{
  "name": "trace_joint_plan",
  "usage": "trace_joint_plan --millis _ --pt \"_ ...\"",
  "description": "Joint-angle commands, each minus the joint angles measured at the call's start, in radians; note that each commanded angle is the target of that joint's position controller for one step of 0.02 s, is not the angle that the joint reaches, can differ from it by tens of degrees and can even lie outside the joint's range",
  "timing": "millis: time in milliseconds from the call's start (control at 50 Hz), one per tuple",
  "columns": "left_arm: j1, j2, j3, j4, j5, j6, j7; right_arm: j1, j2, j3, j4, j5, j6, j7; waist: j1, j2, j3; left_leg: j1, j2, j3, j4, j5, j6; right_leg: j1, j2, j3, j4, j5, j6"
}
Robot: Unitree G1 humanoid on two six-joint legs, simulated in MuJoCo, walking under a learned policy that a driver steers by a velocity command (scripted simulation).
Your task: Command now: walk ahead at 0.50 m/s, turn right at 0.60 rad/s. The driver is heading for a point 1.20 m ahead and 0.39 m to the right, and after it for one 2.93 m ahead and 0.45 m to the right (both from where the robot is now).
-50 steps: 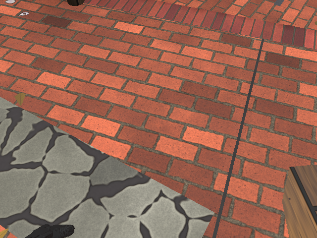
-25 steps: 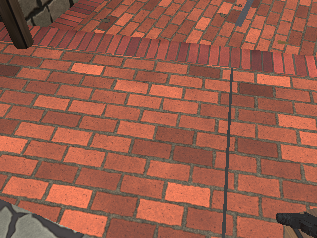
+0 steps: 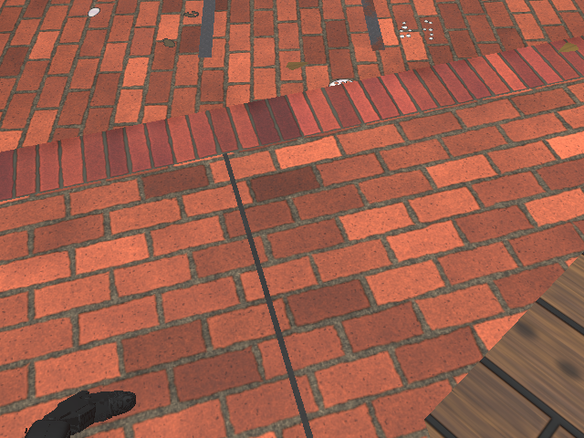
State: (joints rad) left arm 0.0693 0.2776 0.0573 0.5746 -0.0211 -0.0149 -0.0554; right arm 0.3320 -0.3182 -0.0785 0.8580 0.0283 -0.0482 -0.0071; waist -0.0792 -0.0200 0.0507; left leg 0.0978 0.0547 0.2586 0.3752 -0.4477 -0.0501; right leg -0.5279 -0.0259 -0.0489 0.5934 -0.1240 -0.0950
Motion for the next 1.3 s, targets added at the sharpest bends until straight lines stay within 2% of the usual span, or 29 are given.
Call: trace_joint_plan --millis 20,40,60,80,100,140,220,320,420,460,480,500,520,540,560,600,640,700,820,900,960,1000,1020,1040,1060,1080,1120,1200,1300 --pt "0.399 0.266 0.114 0.033 -0.008 0.013 0.035 -0.026 -0.121 -0.014 -0.086 -0.03 -0.007 -0.011 0.237 -0.068 -0.255 -0.398 0.126 -0.035 0.659 0.597 0.074 0.695 -0.062 0.198 -0.051 0.015 -0.131" --pt "0.339 0.347 0.112 0.004 -0.011 -0.005 0.032 0.037 -0.017 0.024 -0.149 -0.05 -0.036 0.003 0.115 -0.259 -0.372 -0.786 -0.083 -0.194 0.957 -0.168 0.029 0.933 -0.283 0.795 -0.193 -0.231 -0.322" --pt "0.36 0.247 0.087 -0.007 -0.006 -0.022 0.024 -0.094 -0.121 0.004 -0.158 -0.011 -0.068 0.016 0.205 -0.116 -0.39 -0.89 -0.048 -0.354 1.021 -0.127 0.044 0.926 -0.297 0.84 -0.294 -0.304 -0.297" --pt "0.325 0.209 0.072 0.006 0.001 -0.037 0.022 -0.162 -0.142 -0.001 -0.187 0.015 -0.085 0.022 0.194 -0.089 -0.241 -0.942 -0.011 -0.341 0.976 -0.022 0.064 0.811 -0.268 0.698 -0.309 -0.223 -0.255" --pt "0.266 0.188 0.064 0.005 0.0 -0.043 0.023 -0.162 -0.127 0.004 -0.177 -0.001 -0.093 0.016 0.146 -0.003 -0.167 -0.889 0.031 -0.341 0.889 0.061 0.066 0.664 -0.222 0.585 -0.307 -0.11 -0.223" --pt "0.17 0.146 0.047 -0.019 0.017 -0.044 0.031 -0.132 -0.133 -0.005 -0.162 -0.032 -0.08 0.012 0.075 -0.016 -0.111 -0.762 0.071 -0.349 0.776 0.141 0.046 0.469 -0.16 0.461 -0.339 0.071 -0.198" --pt "0.182 0.167 0.051 0.005 0.013 -0.051 0.054 -0.163 -0.085 0.006 -0.173 -0.048 -0.047 0.01 0.062 -0.015 -0.072 -0.72 0.05 -0.314 0.604 0.246 -0.018 0.317 -0.115 0.354 -0.375 0.213 -0.205" --pt "0.257 0.19 0.058 0.051 0.002 -0.038 0.072 -0.356 -0.041 0.027 -0.221 -0.036 -0.055 0.023 0.138 -0.046 -0.033 -0.618 -0.026 -0.302 0.241 0.541 -0.029 0.253 -0.052 0.306 -0.355 0.073 -0.131" --pt "0.299 0.176 0.059 0.088 -0.006 -0.027 0.078 -0.376 -0.096 0.006 -0.24 -0.021 -0.071 0.038 0.131 -0.083 -0.035 -0.569 -0.042 -0.353 0.126 0.462 0.014 0.375 -0.11 0.442 -0.233 0.01 -0.102" --pt "0.28 0.165 0.057 0.087 -0.003 -0.018 0.078 -0.283 -0.114 -0.009 -0.218 -0.021 -0.079 0.034 0.079 -0.108 -0.059 -0.449 -0.051 -0.328 0.091 0.391 0.051 0.385 -0.098 0.467 -0.152 0.061 -0.077" --pt "0.279 0.126 0.043 0.081 0.002 -0.019 0.075 -0.182 -0.142 -0.024 -0.199 -0.032 -0.084 0.027 0.03 -0.091 -0.131 -0.278 -0.018 -0.341 0.078 0.387 0.087 0.351 -0.044 0.429 -0.02 0.096 -0.045" --pt "0.3 0.065 0.02 0.065 0.02 -0.02 0.072 -0.034 -0.196 -0.037 -0.189 -0.045 -0.085 0.019 -0.019 0.031 -0.283 -0.012 0.155 -0.511 0.097 0.332 0.145 0.226 0.026 0.342 0.266 -0.075 -0.005" --pt "0.434 0.03 0.007 0.038 -0.017 -0.028 0.072 0.032 -0.255 -0.054 -0.152 -0.052 -0.07 0.027 0.048 0.392 -0.385 0.256 0.354 -1.0 -0.031 0.05 0.298 -0.125 0.141 0.234 0.575 -0.484 0.057" --pt "0.413 0.139 0.025 0.069 -0.024 -0.027 0.076 0.0 -0.154 -0.031 -0.174 -0.027 -0.066 0.032 0.025 0.258 -0.302 0.209 0.353 -1.045 -0.08 -0.16 0.274 -0.233 0.058 0.262 0.698 -0.441 0.072" --pt "0.302 0.187 0.04 0.057 -0.017 -0.022 0.075 -0.04 -0.102 -0.018 -0.182 -0.024 -0.06 0.026 0.0 0.165 -0.182 0.091 0.315 -0.878 -0.091 -0.116 0.234 -0.259 0.026 0.231 0.719 -0.347 0.08" --pt "0.215 0.165 0.043 0.038 0.002 -0.018 0.074 -0.11 -0.07 -0.006 -0.176 -0.04 -0.05 0.021 0.029 0.089 -0.065 -0.108 0.24 -0.658 -0.121 0.14 0.215 -0.208 -0.035 0.199 0.653 -0.233 0.088" --pt "0.228 0.125 0.04 0.036 -0.01 -0.011 0.064 -0.121 -0.053 -0.001 -0.162 -0.042 -0.057 0.015 0.056 0.138 -0.05 -0.187 0.197 -0.527 -0.167 0.244 0.208 -0.14 -0.071 0.18 0.6 -0.192 0.087" --pt "0.185 0.082 0.029 0.013 -0.005 0.001 0.061 -0.107 -0.079 -0.012 -0.134 -0.031 -0.067 0.013 0.057 0.114 -0.025 -0.199 0.21 -0.421 -0.214 0.356 0.238 -0.182 -0.089 0.16 0.517 -0.15 0.098" --pt "0.051 0.055 0.014 -0.016 -0.002 -0.015 0.03 -0.092 -0.127 -0.024 -0.101 -0.029 -0.051 0.006 0.018 0.083 0.0 -0.154 0.185 -0.203 -0.229 0.515 0.213 -0.157 -0.082 0.092 0.212 0.12 0.097" --pt "-0.052 0.052 0.01 -0.056 -0.006 -0.017 0.006 -0.039 -0.162 -0.033 -0.071 -0.012 -0.031 0.004 -0.007 0.078 0.035 -0.074 0.214 -0.134 -0.209 0.57 0.191 -0.128 -0.059 0.034 0.074 0.112 0.064" --pt "-0.013 0.099 0.033 -0.065 0.002 -0.01 -0.001 -0.043 -0.205 -0.047 -0.068 0.006 -0.012 -0.002 0.051 0.114 -0.014 -0.004 0.225 -0.08 -0.054 0.978 0.163 -0.005 0.015 -0.033 0.036 -0.031 0.007" --pt "0.24 0.179 0.082 -0.001 0.0 -0.001 0.01 -0.063 -0.203 -0.044 -0.076 0.012 0.001 -0.01 0.199 0.097 -0.152 -0.1 0.184 -0.032 0.292 1.109 0.121 0.353 0.095 -0.06 -0.041 -0.002 -0.061" --pt "0.396 0.25 0.11 0.039 -0.004 0.01 0.032 -0.031 -0.141 -0.018 -0.088 -0.019 -0.004 -0.011 0.252 -0.028 -0.243 -0.365 0.143 -0.038 0.601 0.726 0.081 0.672 -0.026 0.151 -0.058 -0.01 -0.118" --pt "0.334 0.339 0.108 0.021 -0.009 -0.005 0.036 0.072 -0.006 0.032 -0.14 -0.047 -0.03 0.009 0.11 -0.267 -0.358 -0.773 -0.051 -0.154 0.926 -0.144 0.037 0.942 -0.29 0.734 -0.174 -0.218 -0.305" --pt "0.364 0.222 0.077 0.011 -0.002 -0.02 0.031 -0.025 -0.109 0.013 -0.119 -0.004 -0.059 0.022 0.201 -0.117 -0.415 -0.854 -0.029 -0.326 1.003 -0.121 0.051 0.929 -0.33 0.817 -0.293 -0.308 -0.291" --pt "0.323 0.187 0.061 0.026 0.01 -0.034 0.027 -0.115 -0.145 0.002 -0.147 0.031 -0.071 0.027 0.203 -0.085 -0.257 -0.908 0.012 -0.315 0.983 -0.031 0.071 0.807 -0.305 0.656 -0.303 -0.205 -0.24" --pt "0.199 0.127 0.039 0.031 0.015 -0.047 0.029 -0.128 -0.124 0.005 -0.127 0.001 -0.068 0.017 0.125 -0.015 -0.129 -0.812 0.092 -0.314 0.84 0.11 0.069 0.546 -0.228 0.42 -0.317 0.022 -0.178" --pt "0.158 0.116 0.033 0.063 0.031 -0.082 0.034 -0.051 -0.081 0.007 -0.085 -0.002 -0.015 0.019 0.061 -0.029 -0.077 -0.707 0.113 -0.324 0.753 0.233 0.032 0.368 -0.191 0.227 -0.425 0.181 -0.163" --pt "0.176 0.12 0.031 0.113 0.041 -0.094 0.051 -0.159 -0.05 0.011 -0.112 -0.004 -0.014 0.023 0.098 -0.024 -0.009 -0.766 0.062 -0.345 0.475 0.525 0.017 0.384 -0.14 0.032 -0.465 0.22 -0.095"
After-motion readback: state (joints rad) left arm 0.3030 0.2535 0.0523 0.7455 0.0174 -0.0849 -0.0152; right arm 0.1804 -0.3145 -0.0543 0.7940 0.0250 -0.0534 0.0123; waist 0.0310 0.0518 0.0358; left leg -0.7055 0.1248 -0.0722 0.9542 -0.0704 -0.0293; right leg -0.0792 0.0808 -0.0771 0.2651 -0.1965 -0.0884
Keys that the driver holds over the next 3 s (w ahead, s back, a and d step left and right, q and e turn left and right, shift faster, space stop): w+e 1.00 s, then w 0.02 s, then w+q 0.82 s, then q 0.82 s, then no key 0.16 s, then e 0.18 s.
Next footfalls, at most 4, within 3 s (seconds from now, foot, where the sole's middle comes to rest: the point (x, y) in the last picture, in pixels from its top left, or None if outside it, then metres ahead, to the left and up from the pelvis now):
0.48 left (263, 420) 0.49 0.07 -0.76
1.02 right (416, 352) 0.62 -0.30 -0.76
1.56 left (391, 223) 1.00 -0.31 -0.76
1.98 right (479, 174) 1.16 -0.61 -0.76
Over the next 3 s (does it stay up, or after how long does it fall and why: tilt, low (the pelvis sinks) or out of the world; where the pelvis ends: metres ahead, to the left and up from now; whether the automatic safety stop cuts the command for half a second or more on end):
stays up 1.20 -0.48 0.02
